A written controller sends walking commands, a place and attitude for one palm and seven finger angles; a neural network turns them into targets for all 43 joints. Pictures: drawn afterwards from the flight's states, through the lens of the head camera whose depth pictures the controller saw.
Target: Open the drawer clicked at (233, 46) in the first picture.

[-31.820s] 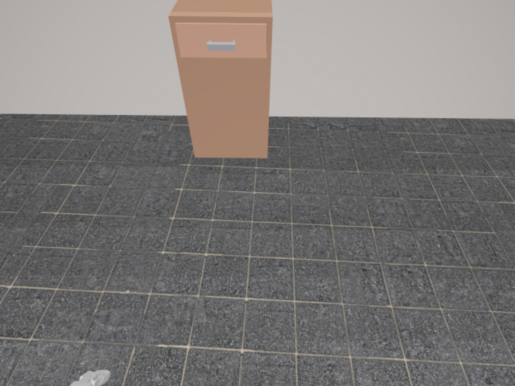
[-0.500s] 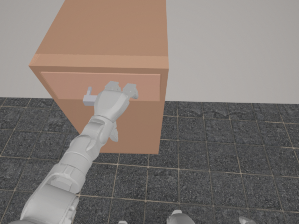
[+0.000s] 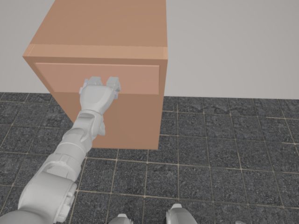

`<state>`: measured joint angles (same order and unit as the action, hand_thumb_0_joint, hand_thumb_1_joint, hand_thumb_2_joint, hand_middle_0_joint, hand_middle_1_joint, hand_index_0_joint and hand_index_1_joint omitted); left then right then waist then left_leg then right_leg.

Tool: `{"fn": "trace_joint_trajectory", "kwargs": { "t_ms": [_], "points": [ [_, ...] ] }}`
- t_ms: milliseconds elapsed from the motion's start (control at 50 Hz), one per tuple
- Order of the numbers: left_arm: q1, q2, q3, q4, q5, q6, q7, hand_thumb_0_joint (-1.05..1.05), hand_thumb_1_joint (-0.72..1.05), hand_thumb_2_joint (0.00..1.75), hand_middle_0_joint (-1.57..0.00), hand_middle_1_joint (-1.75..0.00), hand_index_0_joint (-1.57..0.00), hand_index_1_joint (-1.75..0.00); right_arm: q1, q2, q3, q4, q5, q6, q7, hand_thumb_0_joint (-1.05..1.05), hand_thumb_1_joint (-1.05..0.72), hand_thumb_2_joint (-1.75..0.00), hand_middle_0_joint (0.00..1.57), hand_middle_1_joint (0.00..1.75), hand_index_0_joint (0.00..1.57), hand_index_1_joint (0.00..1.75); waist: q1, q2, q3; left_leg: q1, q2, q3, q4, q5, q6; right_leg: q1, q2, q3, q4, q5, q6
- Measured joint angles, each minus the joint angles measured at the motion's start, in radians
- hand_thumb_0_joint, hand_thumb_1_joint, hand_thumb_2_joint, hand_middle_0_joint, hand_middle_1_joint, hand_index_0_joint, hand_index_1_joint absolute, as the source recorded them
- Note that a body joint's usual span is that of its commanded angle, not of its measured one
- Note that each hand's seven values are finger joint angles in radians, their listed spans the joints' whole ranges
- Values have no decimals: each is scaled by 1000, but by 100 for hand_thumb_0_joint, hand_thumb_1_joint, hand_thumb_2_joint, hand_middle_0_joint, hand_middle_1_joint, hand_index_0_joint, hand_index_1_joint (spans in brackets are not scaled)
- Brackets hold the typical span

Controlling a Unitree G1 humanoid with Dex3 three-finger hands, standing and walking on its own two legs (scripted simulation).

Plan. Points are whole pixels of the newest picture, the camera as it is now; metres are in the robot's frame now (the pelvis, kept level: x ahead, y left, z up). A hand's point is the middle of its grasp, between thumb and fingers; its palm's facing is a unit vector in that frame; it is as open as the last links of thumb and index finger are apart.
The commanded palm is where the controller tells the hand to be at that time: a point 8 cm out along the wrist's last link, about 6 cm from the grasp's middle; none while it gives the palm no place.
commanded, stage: lower the fingers behind the handle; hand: left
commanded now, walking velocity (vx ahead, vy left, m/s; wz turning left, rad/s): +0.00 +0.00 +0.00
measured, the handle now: (100, 87) +0.54 +0.16 -0.02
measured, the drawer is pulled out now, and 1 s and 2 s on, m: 0.00 0.00 0.00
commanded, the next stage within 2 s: lift the hand off the handle in 0.84 s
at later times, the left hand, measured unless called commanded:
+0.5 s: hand (100, 102) +0.47 +0.15 +0.00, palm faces -0.06 +0.02 -1.00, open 14.0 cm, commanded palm +0.43 +0.17 +0.01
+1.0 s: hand (101, 103) +0.47 +0.15 -0.01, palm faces -0.05 +0.02 -1.00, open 14.1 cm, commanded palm +0.44 +0.16 +0.01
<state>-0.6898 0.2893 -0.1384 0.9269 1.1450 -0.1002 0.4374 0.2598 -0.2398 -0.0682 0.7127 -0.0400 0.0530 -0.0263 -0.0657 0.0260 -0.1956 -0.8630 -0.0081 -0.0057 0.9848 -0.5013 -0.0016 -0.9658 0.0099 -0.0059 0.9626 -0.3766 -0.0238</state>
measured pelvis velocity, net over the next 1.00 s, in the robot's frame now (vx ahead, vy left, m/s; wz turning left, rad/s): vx -0.01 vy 0.00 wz -0.01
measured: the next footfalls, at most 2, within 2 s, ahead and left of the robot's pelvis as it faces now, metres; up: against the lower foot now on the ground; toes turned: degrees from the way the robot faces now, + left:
none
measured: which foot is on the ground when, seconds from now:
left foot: down 0.00-1.00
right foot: down 0.00-1.00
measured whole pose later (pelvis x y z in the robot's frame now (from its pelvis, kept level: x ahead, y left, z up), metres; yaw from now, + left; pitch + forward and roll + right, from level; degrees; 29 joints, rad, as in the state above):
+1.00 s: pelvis -0.01 +0.00 -0.01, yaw -1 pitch +24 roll +1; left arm -0.83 0.32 -0.16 1.05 1.08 0.11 0.41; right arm 0.26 -0.23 -0.03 0.69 -0.01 0.05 -0.02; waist -0.10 0.05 -0.18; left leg -0.96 -0.01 0.02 1.04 -0.50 0.00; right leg -1.07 0.01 0.02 1.01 -0.37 -0.02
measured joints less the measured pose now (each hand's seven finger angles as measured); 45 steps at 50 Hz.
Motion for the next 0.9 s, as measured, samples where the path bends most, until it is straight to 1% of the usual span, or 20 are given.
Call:
{"fn": "trace_joint_trajectory", "kwargs": {
  "t_ms": [20, 60, 100, 140, 160, 200, 240, 280, 320, 360, 400, 440, 480, 520, 580, 660, 740, 780, 820, 900],
  "points": [
    [0, -1, 7, 1, 8, 1, 35, 0, -49, 30, -33, -126, -30, -120, -2, -5, -3, -1, -3, -2, 7, 1, -91, -90, 20, 30, 20, 30, 0, 0, -2, -19, 0, 2, 16, -5, 0, -20, 0, 2, 15, -4, 0],
    [-11, -5, 9, 13, 26, 28, 100, 0, -49, 30, -33, -128, -30, -120, -9, -10, -7, 3, -6, -2, 19, 1, -91, -90, 20, 30, 20, 30, -1, 1, -2, -52, -1, 5, 40, -11, 1, -54, 0, 5, 39, -8, 2],
    [-31, -11, -1, 35, 39, 80, 152, 0, -49, 30, -33, -129, -31, -120, -21, -10, -6, 10, -7, 3, 28, 1, -91, -90, 20, 30, 20, 29, -4, 4, 3, -75, -1, 7, 54, -11, 0, -78, 0, 7, 53, -7, 3],
    [-60, -18, -13, 63, 36, 143, 179, 0, -49, 30, -32, -130, -31, -121, -34, -7, -1, 18, -3, 12, 32, 1, -91, -90, 20, 30, 20, 29, -11, 8, 13, -86, -1, 9, 57, -6, 0, -89, 0, 9, 55, -1, 3],
    [-76, -22, -17, 76, 25, 173, 182, 0, -49, 30, -32, -130, -31, -122, -40, -4, 3, 22, 0, 17, 32, 1, -91, -90, 20, 30, 20, 29, -14, 10, 19, -87, -1, 10, 54, -1, 0, -90, 0, 10, 51, 4, 4],
    [-107, -25, -16, 103, -3, 223, 164, 0, -49, 30, -31, -129, -32, -125, -49, 3, 16, 27, 6, 29, 28, 1, -91, -90, 20, 30, 20, 29, -22, 13, 29, -81, -1, 14, 40, 10, 0, -86, 0, 14, 39, 15, 4],
    [-136, -22, -15, 134, -30, 263, 124, 0, -49, 30, -31, -127, -32, -128, -52, 10, 30, 29, 14, 39, 20, 1, -91, -90, 20, 30, 20, 29, -32, 16, 33, -70, -1, 18, 23, 21, 1, -76, 1, 18, 24, 26, 5],
    [-162, -12, -16, 166, -52, 288, 73, 0, -49, 30, -31, -125, -31, -129, -46, 15, 44, 25, 21, 44, 12, 1, -91, -90, 20, 30, 20, 29, -43, 19, 35, -56, 0, 22, 6, 30, 1, -65, 3, 22, 9, 36, 5],
    [-183, 6, -13, 194, -67, 291, 19, 0, -49, 30, -31, -124, -30, -130, -34, 17, 56, 16, 26, 42, 4, 1, -91, -90, 20, 30, 20, 30, -54, 20, 35, -48, 2, 25, -4, 36, 1, -59, 4, 25, 1, 42, 4],
    [-191, 27, -12, 200, -69, 275, -22, 0, -49, 30, -31, -124, -29, -129, -14, 16, 63, 4, 29, 34, -3, 1, -91, -90, 20, 30, 20, 30, -60, 20, 34, -48, 3, 27, -3, 36, 1, -60, 7, 26, 2, 43, 3],
    [-185, 50, -8, 183, -64, 238, -55, 0, -49, 30, -31, -125, -29, -128, 10, 10, 61, -8, 30, 21, -7, 1, -91, -90, 21, 30, 20, 30, -60, 20, 29, -58, 5, 28, 7, 32, 1, -70, 9, 27, 11, 41, 2],
    [-168, 71, -2, 155, -59, 189, -74, 0, -49, 30, -29, -126, -29, -126, 34, 2, 55, -14, 28, 8, -9, 1, -91, -90, 21, 30, 20, 30, -55, 19, 21, -75, 6, 29, 26, 24, 1, -88, 10, 28, 29, 34, 1],
    [-148, 85, 4, 121, -58, 144, -76, 0, -49, 30, -28, -127, -28, -123, 54, -6, 44, -15, 28, -4, -8, 1, -91, -90, 21, 30, 20, 30, -47, 16, 13, -96, 7, 30, 50, 13, 0, -110, 11, 28, 53, 25, 0],
    [-130, 91, 11, 87, -56, 111, -63, 0, -49, 30, -25, -127, -26, -121, 67, -13, 32, -13, 27, -13, -6, 1, -91, -90, 20, 30, 20, 30, -38, 13, 8, -116, 7, 29, 73, 3, -1, -131, 10, 28, 75, 16, 0],
    [-109, 84, 16, 50, -49, 88, -23, 0, -49, 30, -22, -126, -24, -118, 74, -20, 18, -6, 27, -23, 0, 1, -91, -90, 20, 30, 20, 30, -25, 10, 5, -144, 5, 27, 99, -7, -1, -156, 8, 26, 99, 6, 1],
    [-95, 58, 18, 35, -37, 101, 37, 0, -49, 30, -19, -124, -22, -116, 59, -23, 5, 6, 23, -24, 13, 1, -91, -90, 20, 30, 20, 29, -17, 12, 1, -164, 2, 24, 115, -12, 1, -174, 5, 22, 112, 1, 3],
    [-104, 27, 0, 59, -32, 157, 75, 0, -49, 30, -19, -121, -20, -117, 31, -17, 5, 13, 24, -15, 22, 1, -91, -90, 20, 30, 20, 29, -16, 16, 3, -157, -1, 22, 105, -8, 3, -164, 2, 21, 100, 5, 5],
    [-117, 15, -11, 81, -31, 188, 79, 0, -49, 30, -20, -120, -20, -118, 15, -11, 12, 15, 25, -10, 23, 1, -91, -90, 20, 30, 20, 29, -17, 17, 6, -146, -1, 21, 94, -4, 4, -152, 2, 21, 88, 8, 6],
    [-131, 9, -19, 101, -32, 214, 69, 0, -49, 30, -20, -121, -20, -119, 1, -6, 20, 14, 25, -5, 22, 1, -91, -90, 20, 30, 20, 29, -22, 19, 9, -135, -2, 21, 81, 1, 5, -140, 1, 21, 76, 12, 7],
    [-142, 12, -18, 120, -46, 232, 25, 0, -49, 30, -20, -122, -23, -120, -12, 5, 34, 0, 26, 2, 16, 1, -91, -90, 20, 30, 20, 30, -30, 19, 11, -109, -1, 25, 59, 6, 6, -118, 2, 25, 57, 17, 8]
  ]
}}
